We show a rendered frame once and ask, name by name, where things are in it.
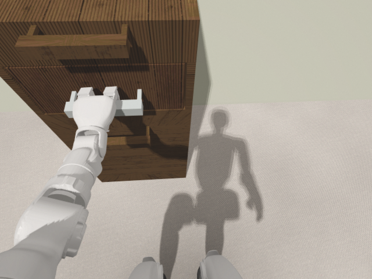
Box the left robot thigh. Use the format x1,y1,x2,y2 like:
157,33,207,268
128,261,163,279

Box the cabinet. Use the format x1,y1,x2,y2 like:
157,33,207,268
0,0,200,182

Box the drawer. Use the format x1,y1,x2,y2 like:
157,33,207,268
5,62,185,113

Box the robot left forearm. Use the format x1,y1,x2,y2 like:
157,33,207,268
14,126,108,246

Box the left robot hand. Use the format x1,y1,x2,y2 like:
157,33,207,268
73,86,120,132

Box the handle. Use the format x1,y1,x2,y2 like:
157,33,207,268
64,89,143,118
106,135,151,149
15,34,130,60

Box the robot left shin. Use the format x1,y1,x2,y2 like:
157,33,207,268
142,256,156,262

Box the robot left upper arm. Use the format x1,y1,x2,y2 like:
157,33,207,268
0,196,89,279

